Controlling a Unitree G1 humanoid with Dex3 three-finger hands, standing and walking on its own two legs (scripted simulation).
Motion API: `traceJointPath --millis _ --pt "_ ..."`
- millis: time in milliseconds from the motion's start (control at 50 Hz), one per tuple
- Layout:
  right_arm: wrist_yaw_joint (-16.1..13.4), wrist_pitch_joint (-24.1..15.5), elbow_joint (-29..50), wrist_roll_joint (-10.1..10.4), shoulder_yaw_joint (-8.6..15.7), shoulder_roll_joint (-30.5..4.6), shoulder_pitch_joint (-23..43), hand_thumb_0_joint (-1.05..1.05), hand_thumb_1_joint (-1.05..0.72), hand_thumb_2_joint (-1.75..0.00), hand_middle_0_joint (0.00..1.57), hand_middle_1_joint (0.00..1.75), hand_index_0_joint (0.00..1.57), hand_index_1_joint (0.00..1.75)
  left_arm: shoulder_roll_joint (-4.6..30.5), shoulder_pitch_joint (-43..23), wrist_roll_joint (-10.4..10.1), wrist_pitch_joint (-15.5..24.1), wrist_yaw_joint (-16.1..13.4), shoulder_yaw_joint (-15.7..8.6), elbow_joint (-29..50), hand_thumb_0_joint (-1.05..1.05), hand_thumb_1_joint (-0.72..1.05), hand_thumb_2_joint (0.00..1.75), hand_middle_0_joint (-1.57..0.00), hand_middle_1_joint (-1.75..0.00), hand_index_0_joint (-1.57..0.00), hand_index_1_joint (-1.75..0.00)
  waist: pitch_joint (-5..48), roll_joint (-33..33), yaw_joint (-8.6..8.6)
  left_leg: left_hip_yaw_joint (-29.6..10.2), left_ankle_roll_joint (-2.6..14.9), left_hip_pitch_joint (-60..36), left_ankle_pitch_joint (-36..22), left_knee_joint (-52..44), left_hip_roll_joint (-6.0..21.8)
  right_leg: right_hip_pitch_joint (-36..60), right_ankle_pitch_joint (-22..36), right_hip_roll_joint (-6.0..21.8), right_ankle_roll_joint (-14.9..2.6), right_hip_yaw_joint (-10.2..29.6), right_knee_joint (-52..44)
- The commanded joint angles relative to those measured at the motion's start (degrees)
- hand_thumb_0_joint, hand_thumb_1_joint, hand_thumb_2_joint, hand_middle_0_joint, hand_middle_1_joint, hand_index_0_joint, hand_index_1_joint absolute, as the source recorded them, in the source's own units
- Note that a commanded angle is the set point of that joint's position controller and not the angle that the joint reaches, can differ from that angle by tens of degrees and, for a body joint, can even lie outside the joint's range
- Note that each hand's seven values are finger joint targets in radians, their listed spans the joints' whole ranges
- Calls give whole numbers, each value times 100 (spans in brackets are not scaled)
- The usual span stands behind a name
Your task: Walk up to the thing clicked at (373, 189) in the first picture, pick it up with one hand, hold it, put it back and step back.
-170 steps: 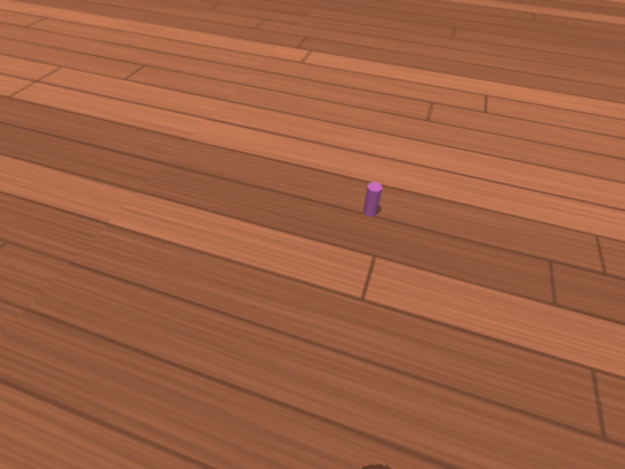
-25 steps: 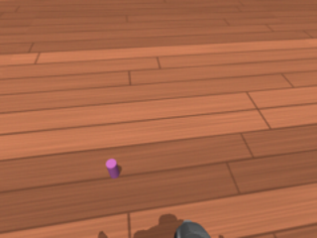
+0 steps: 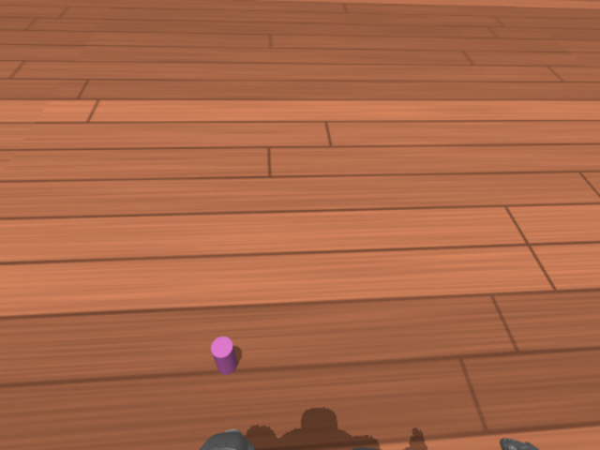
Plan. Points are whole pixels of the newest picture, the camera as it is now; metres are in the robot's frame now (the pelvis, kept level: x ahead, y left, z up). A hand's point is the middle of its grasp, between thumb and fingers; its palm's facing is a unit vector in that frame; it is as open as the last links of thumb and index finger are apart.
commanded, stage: walk up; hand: left
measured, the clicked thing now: (224, 356) +0.46 +0.21 -0.67
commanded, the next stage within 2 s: stand in 1.50 s
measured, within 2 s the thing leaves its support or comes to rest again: neither
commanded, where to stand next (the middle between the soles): +0.12 +0.00 m, yaw +1 degrees
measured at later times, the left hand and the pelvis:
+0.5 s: hand (128, 449) +0.14 +0.24 -0.13, palm faces -0.04 -0.94 -0.35, open 7.3 cm; pelvis +0.05 -0.01 +0.01, yaw -1 degrees
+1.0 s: hand (133, 434) +0.16 +0.24 -0.13, palm faces -0.02 -0.95 -0.31, open 7.3 cm; pelvis +0.07 -0.01 +0.03, yaw +0 degrees
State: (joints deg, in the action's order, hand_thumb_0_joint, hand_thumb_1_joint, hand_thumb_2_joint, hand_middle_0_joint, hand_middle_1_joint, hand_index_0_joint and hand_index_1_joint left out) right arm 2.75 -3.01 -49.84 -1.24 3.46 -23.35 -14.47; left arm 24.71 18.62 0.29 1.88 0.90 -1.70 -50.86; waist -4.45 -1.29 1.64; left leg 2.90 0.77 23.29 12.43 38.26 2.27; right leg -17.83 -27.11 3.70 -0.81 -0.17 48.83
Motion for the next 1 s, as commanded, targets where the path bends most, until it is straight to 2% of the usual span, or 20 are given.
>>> traceJointPath --millis 0,40,80,140,180,200,220,240,260,280,300,320,360,380,440,540,660,840,920,980 --pt "-221 -122 355 92 445 -1727 -429 0 -90 -90 20 30 20 30 1230 79 -21 84 -162 -328 317 0 90 90 -20 -30 -20 -30 256 852 -271 -2563 1296 -1427 553 -2027 1754 -1700 -258 -35 -164 421 1348" --pt "-256 -130 369 82 365 -1575 -176 0 -90 -90 20 30 20 30 1159 334 -17 78 -117 -325 102 0 90 90 -20 -30 -20 -30 331 1166 -113 -1664 1083 -1166 -96 -1797 1379 -1305 111 116 -142 266 798" --pt "-272 -116 379 49 313 -1488 -61 0 -90 -90 20 30 20 30 992 264 17 30 -72 -316 -2 0 90 90 -20 -30 -20 -30 375 1239 -164 -1369 1061 -878 -353 -1738 1253 -894 227 60 -58 84 300" --pt "-269 -51 405 51 232 -1455 255 0 -90 -90 20 30 20 30 849 163 24 19 -90 -332 -121 0 90 90 -20 -30 -20 -30 424 1201 -87 -1159 1055 -258 -611 -1425 1304 -40 566 -92 -47 -146 -521" --pt "-263 32 410 105 154 -1339 482 0 -90 -90 20 30 20 30 831 260 50 32 -114 -363 -277 0 90 90 -20 -30 -20 -30 550 936 62 -956 859 179 -119 -1004 1140 739 1262 -240 -98 -238 -1267" --pt "-262 71 391 136 63 -1142 530 0 -90 -90 20 30 20 30 875 156 81 57 -133 -376 -280 0 90 90 -20 -30 -20 -30 566 746 86 -885 644 297 186 -790 979 910 1273 -246 -155 -123 -1630" --pt "-262 90 350 166 -18 -926 423 0 -90 -90 20 30 20 30 997 -8 119 91 -152 -388 -223 0 90 90 -20 -30 -20 -30 567 263 71 -724 393 440 491 -447 772 951 1186 155 -292 492 -2155" --pt "-253 120 281 200 -73 -674 286 0 -90 -90 20 30 20 30 1297 -414 156 160 -164 -396 -79 0 90 90 -20 -30 -20 -30 405 -548 -178 -393 62 411 938 158 222 413 815 1069 -596 2007 -2848" --pt "-313 164 75 191 17 -952 347 0 -90 -90 20 30 20 30 1531 -935 77 125 -147 -386 -60 0 90 90 -20 -30 -20 -30 247 -697 -233 -236 59 -336 1623 527 -26 -612 370 1519 -1083 2290 -3026" --pt "-309 153 -110 182 39 -1028 210 0 -90 -90 20 30 20 30 1372 -1179 54 106 -129 -319 -15 0 90 90 -20 -30 -20 -30 192 -459 -345 -312 70 -857 1422 276 50 -892 525 1322 -1032 1966 -2813" --pt "-291 118 -224 205 9 -1012 223 0 -90 -90 20 30 20 30 1199 -1235 14 90 -130 -246 -79 0 90 90 -20 -30 -20 -30 240 -268 -389 -329 94 -982 838 -376 100 -730 900 935 -722 1324 -2583" --pt "-287 82 -346 214 17 -1057 243 0 -90 -90 20 30 20 30 1092 -1306 19 86 -133 -202 -140 0 90 90 -20 -30 -20 -30 405 -321 -382 -449 131 -1126 269 -632 245 -534 1319 693 -445 962 -2362" --pt "-291 10 -414 152 -12 -1214 526 0 -90 -90 20 30 20 30 906 -1109 -25 53 -99 -140 -296 0 90 90 -20 -30 -20 -30 672 -175 -187 -1093 304 -1052 103 -1200 672 -114 1584 276 -188 559 -2060" --pt "-269 5 -488 183 -61 -1217 670 0 -90 -90 20 30 20 30 933 -1044 -37 51 -100 -169 -431 0 90 90 -20 -30 -20 -30 650 -137 -52 -1040 309 -751 -127 -1107 681 357 1495 220 -185 485 -2140" --pt "-277 19 -738 178 -135 -1092 779 0 -90 -90 20 30 20 30 941 -1328 -54 52 -108 -145 -568 0 90 90 -20 -30 -20 -30 619 -96 -149 -691 166 -1009 -372 -1232 463 425 1907 436 -243 652 -2339" --pt "-277 21 -1021 165 -181 -1059 1047 0 -90 -90 20 30 20 30 823 -1546 -84 13 -103 -96 -841 0 90 90 -20 -30 -20 -30 677 111 -86 -727 144 -1185 -639 -1605 559 718 2037 367 -135 464 -2608" --pt "-280 50 -1283 127 -193 -972 1207 0 -90 -90 20 30 20 30 769 -1899 -55 -6 -86 -78 -1047 0 90 90 -20 -30 -20 -30 695 72 -156 -643 52 -1366 -614 -1917 517 927 1983 422 -90 474 -3078" --pt "-288 52 -1398 115 -173 -952 1349 0 -90 -90 20 30 20 30 736 -1944 -24 -18 -65 -90 -1227 0 90 90 -20 -30 -20 -30 838 164 -164 -604 17 -1646 -849 -2096 565 1102 2240 418 -27 370 -3248" --pt "-285 70 -1394 110 -175 -967 1399 0 -90 -90 20 30 20 30 728 -1928 -23 -30 -69 -86 -1255 0 90 90 -20 -30 -20 -30 688 229 -153 -605 4 -1585 -706 -2184 554 1055 2161 407 12 360 -3331" --pt "-294 70 -1409 115 -155 -970 1357 0 -90 -90 20 30 20 30 717 -1901 -14 -32 -71 -103 -1307 0 90 90 -20 -30 -20 -30 792 195 -185 -610 7 -1668 -933 -2175 583 1158 2273 398 -1 316 -3304"
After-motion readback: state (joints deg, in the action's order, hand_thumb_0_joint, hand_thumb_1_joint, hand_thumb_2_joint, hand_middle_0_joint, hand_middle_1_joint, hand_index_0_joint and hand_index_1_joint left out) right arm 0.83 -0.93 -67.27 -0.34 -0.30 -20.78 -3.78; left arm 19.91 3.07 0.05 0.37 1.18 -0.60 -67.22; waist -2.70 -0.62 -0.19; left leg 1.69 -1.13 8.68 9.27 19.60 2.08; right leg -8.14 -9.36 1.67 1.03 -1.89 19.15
